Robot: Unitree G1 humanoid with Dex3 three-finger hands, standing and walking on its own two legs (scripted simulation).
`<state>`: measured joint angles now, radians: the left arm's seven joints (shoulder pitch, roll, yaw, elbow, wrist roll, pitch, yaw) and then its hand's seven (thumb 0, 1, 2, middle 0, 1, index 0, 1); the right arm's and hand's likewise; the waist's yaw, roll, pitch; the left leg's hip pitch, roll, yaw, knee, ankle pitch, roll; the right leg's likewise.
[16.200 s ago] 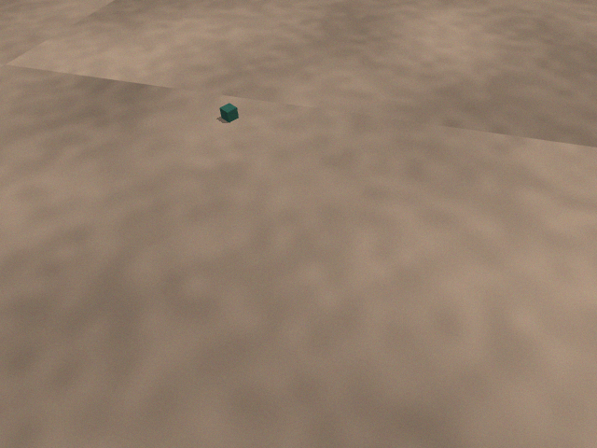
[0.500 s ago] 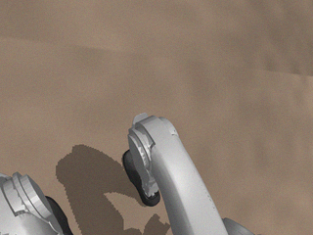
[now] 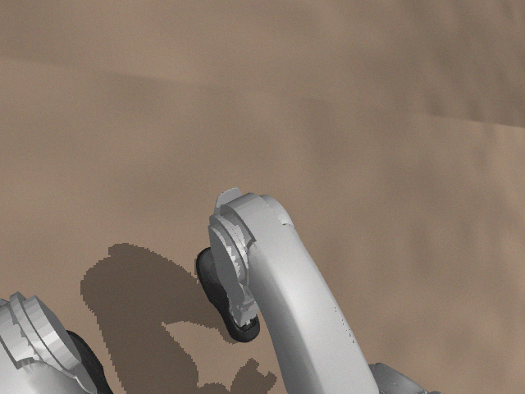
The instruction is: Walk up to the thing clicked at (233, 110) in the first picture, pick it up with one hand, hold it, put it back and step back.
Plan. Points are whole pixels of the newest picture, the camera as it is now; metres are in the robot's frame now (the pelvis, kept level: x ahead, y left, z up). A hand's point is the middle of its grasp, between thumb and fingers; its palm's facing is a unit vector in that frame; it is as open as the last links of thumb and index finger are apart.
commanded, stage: close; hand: left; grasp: from above
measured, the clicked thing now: out of the picture +0.44 +0.31 -0.28
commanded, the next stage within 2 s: settle in 1.32 s
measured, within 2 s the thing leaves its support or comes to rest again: leaves its support in 1.78 s
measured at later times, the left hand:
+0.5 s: hand out of the picture +0.44 +0.31 -0.25, palm faces -0.25 -0.35 -0.90, open 10.7 cm
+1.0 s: hand out of the picture +0.44 +0.32 -0.25, palm faces -0.24 -0.35 -0.91, open 10.4 cm
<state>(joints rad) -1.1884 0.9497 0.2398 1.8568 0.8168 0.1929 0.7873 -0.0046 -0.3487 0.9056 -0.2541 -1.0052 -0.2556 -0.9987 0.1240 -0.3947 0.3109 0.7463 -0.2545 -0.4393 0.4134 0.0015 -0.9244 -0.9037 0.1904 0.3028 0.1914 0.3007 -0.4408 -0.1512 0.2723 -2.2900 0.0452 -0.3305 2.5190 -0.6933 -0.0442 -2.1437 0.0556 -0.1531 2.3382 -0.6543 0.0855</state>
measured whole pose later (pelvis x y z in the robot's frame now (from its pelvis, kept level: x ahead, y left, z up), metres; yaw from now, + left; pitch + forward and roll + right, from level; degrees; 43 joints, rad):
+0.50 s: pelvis +0.00 +0.00 +0.00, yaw +0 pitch +24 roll -15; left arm -1.18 0.96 0.26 1.84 0.82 0.20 0.77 -0.01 -0.08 0.69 -0.49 -0.81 -0.50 -0.80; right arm 0.13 -0.39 0.32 0.72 -0.24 -0.43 0.40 0.00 -0.92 -0.90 0.19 0.30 0.19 0.30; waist -0.45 -0.15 0.28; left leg -2.28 0.05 -0.33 2.51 -0.69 -0.04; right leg -2.14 0.06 -0.16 2.32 -0.64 0.08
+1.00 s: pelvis +0.00 +0.00 +0.01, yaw +0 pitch +25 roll -15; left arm -1.20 0.99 0.25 1.83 0.81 0.22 0.75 -0.01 -0.05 0.57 -0.60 -0.68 -0.62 -0.66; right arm 0.14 -0.39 0.33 0.72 -0.24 -0.43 0.38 0.00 -0.92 -0.90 0.19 0.30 0.19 0.30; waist -0.45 -0.15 0.28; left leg -2.28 0.05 -0.33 2.49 -0.69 -0.04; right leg -2.13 0.06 -0.16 2.31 -0.64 0.09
